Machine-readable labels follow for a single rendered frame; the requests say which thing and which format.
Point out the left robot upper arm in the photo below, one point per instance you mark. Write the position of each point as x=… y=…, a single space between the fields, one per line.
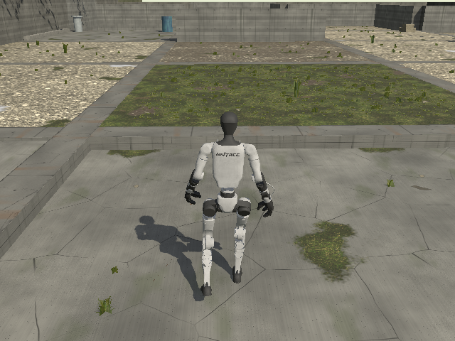
x=202 y=158

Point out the robot left forearm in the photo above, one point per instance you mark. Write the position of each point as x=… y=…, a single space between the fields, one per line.
x=191 y=184

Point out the right robot upper arm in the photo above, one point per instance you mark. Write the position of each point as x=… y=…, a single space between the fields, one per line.
x=251 y=151

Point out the robot right foot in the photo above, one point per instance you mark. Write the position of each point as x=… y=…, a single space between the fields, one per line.
x=237 y=276

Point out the robot right shin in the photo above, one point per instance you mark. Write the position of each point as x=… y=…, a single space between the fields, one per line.
x=239 y=251

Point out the robot right forearm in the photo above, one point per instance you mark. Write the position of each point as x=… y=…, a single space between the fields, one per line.
x=263 y=190

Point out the right robot hand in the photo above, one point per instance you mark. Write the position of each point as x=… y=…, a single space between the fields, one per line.
x=268 y=206

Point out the left robot hand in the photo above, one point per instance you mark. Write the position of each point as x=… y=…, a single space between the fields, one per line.
x=194 y=194

